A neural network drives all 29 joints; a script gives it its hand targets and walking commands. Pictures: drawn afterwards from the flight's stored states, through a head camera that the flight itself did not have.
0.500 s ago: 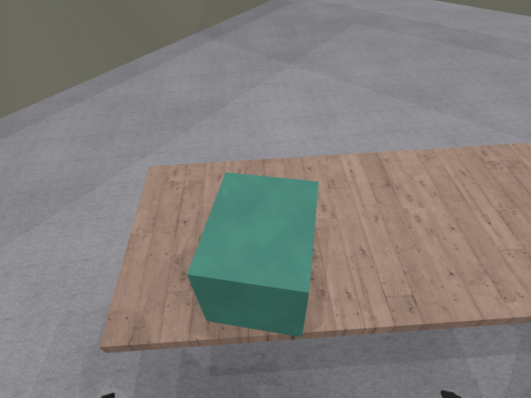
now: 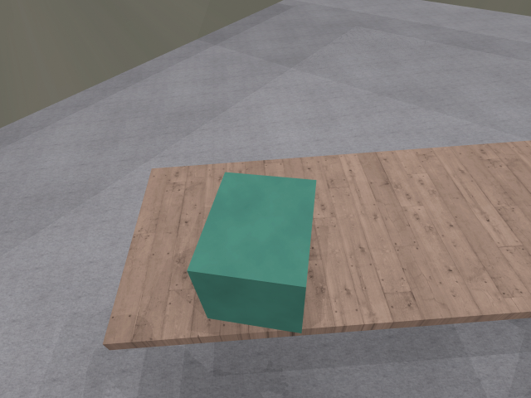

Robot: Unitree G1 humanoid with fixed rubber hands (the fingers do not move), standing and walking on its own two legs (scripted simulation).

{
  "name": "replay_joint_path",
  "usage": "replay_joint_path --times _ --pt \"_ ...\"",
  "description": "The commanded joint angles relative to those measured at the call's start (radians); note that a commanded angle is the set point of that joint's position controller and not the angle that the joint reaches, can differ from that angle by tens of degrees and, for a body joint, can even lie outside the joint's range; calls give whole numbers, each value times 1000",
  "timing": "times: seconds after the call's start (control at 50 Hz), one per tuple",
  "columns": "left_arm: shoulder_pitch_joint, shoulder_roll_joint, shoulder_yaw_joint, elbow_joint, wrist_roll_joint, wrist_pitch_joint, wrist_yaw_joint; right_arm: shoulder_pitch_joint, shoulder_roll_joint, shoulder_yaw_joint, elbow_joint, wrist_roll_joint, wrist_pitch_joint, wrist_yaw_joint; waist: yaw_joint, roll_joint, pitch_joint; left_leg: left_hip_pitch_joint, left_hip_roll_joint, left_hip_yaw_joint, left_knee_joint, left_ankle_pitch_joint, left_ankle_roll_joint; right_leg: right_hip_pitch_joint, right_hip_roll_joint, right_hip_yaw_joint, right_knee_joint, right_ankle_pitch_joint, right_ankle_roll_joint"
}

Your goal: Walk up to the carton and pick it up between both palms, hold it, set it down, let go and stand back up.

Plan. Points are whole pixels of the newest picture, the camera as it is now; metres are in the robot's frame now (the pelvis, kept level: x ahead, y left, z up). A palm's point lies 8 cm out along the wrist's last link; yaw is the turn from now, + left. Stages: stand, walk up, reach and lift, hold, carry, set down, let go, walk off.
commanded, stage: stand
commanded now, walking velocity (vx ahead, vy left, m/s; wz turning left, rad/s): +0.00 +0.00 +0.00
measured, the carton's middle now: (261, 249) +0.44 +0.00 -0.11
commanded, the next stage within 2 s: none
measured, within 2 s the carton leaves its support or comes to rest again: neither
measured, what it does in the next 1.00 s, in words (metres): stands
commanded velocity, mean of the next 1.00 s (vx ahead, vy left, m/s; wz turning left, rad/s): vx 0.00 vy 0.00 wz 0.00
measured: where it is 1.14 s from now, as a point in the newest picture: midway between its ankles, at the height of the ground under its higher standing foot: outside the picture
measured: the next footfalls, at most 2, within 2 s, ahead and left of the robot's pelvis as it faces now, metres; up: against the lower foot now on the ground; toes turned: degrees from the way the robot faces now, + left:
none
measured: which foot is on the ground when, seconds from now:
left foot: down 0.00-1.00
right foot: down 0.00-1.00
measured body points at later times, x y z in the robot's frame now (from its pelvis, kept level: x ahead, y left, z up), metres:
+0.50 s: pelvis +0.00 +0.00 +0.00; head +0.00 -0.01 +0.45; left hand +0.10 +0.30 -0.11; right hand +0.07 -0.30 -0.13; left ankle +0.02 +0.14 -0.74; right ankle +0.00 -0.10 -0.74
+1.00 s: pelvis +0.00 +0.00 +0.00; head +0.01 -0.01 +0.45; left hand +0.10 +0.31 -0.11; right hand +0.07 -0.30 -0.13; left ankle +0.02 +0.14 -0.74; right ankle +0.00 -0.10 -0.74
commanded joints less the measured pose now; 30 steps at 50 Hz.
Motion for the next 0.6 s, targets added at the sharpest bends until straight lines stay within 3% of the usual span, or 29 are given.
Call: replay_joint_path --times 0.0,0.04,0.06,0.08,0.12,0.14,0.16,0.18,0.22,0.24,0.28,0.3,0.34,0.38,0.4,0.42,0.44,0.46,0.48,0.52,0.54,0.56,0.58 --pt "-79 185 42 -47 -6 -24 16 -53 -172 -31 -22 6 5 -17 61 -34 -16 -1 98 -99 -145 105 50 -5 -136 132 -155 84 -10" --pt "-69 180 39 -43 -6 -25 13 -42 -185 -39 -26 2 4 -17 63 -19 -15 14 85 -78 -134 92 42 -25 -143 151 -173 63 -8" --pt "-92 179 39 -47 -3 -25 14 -62 -161 -30 -30 3 4 -19 66 -47 -9 10 84 -82 -126 99 46 -36 -147 150 -192 39 -7" --pt "-79 175 38 -43 -10 -25 16 -62 -174 -32 -33 -2 2 -19 70 -13 9 -9 91 -95 -136 116 52 -24 -151 162 -173 82 -15" --pt "-68 172 34 -34 -14 -22 11 -37 -189 -30 -14 5 3 -15 66 -42 -21 24 97 -83 -132 108 48 -29 -146 159 -185 73 -10" --pt "-71 178 32 -33 -13 -25 10 -47 -170 -34 -18 9 3 -19 61 -15 -24 34 91 -83 -130 102 45 -25 -140 158 -186 81 -3" --pt "-64 180 37 -32 -16 -24 6 -53 -179 -32 -24 4 -3 -15 60 -58 -30 25 102 -88 -127 134 49 -2 -141 139 -180 124 0" --pt "-68 197 42 -32 -11 -27 11 -35 -182 -36 -14 7 -4 -18 52 -27 -35 33 94 -84 -132 126 45 -11 -148 160 -176 127 -12" --pt "-82 183 42 -25 -19 -26 12 -37 -182 -38 -16 4 1 -19 57 -43 -65 49 99 -83 -129 166 49 11 -147 147 -161 165 -5" --pt "-78 186 42 -26 -17 -25 15 -68 -186 -38 -16 2 0 -19 74 -6 -42 32 100 -73 -128 176 51 17 -143 145 -167 170 -3" --pt "-60 188 46 -16 -17 -26 14 -46 -199 -37 -17 -3 -3 -18 73 45 -33 9 97 -77 -131 216 44 23 -155 150 -136 203 -14" --pt "-76 200 48 -22 -13 -25 14 -51 -176 -39 -15 7 2 -19 59 -17 -59 43 106 -81 -129 192 50 15 -145 135 -142 201 -12" --pt "-90 191 39 -27 -8 -26 15 -51 -164 -32 -27 17 -7 -17 55 -41 -48 32 94 -75 -106 191 38 16 -148 143 -149 204 -13" --pt "-84 199 48 -13 -13 -22 13 -45 -197 -43 -1 8 3 -22 55 34 -36 35 101 -83 -125 156 49 0 -152 161 -163 161 -14" --pt "-88 209 51 -15 -18 -20 13 -65 -192 -41 -15 5 5 -23 63 -32 -22 24 113 -85 -130 210 49 -7 -145 147 -158 179 -9" --pt "-70 205 50 -8 -19 -20 14 -37 -176 -29 -6 9 8 -22 54 -49 -51 42 102 -79 -125 181 46 21 -147 152 -172 194 -6" --pt "-71 191 51 -19 -20 -25 14 -48 -193 -38 -4 7 0 -23 74 4 -72 39 108 -74 -129 192 41 39 -151 154 -150 189 -8" --pt "-83 183 49 -9 -10 -20 16 -75 -195 -42 -10 8 -6 -20 59 -26 -56 26 105 -86 -133 202 44 30 -152 149 -150 210 -14" --pt "-85 192 50 -18 -15 -20 17 -76 -182 -35 -16 3 -1 -19 73 -2 -45 15 101 -83 -137 192 42 38 -154 143 -157 188 -11" --pt "-73 196 47 -1 -16 -17 15 -44 -189 -37 6 8 -6 -17 61 -15 -44 28 110 -91 -133 204 47 16 -152 146 -149 179 -15" --pt "-70 195 49 -7 -18 -15 14 -56 -182 -31 3 13 -5 -19 74 20 -42 18 112 -80 -131 186 47 28 -151 149 -148 160 -17" --pt "-78 180 47 -4 -8 -17 12 -68 -182 -34 -5 9 -8 -23 65 -6 -50 24 103 -78 -133 178 43 28 -152 142 -146 166 -20" --pt "-71 198 48 -3 -18 -18 12 -52 -185 -32 8 8 -10 -20 65 8 -8 -4 110 -96 -144 149 55 7 -154 155 -151 135 -17"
